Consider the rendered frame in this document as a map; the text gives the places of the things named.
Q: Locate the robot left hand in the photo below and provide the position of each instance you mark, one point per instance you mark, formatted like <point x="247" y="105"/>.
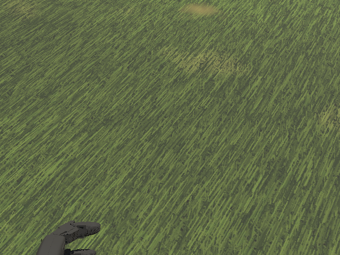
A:
<point x="54" y="244"/>

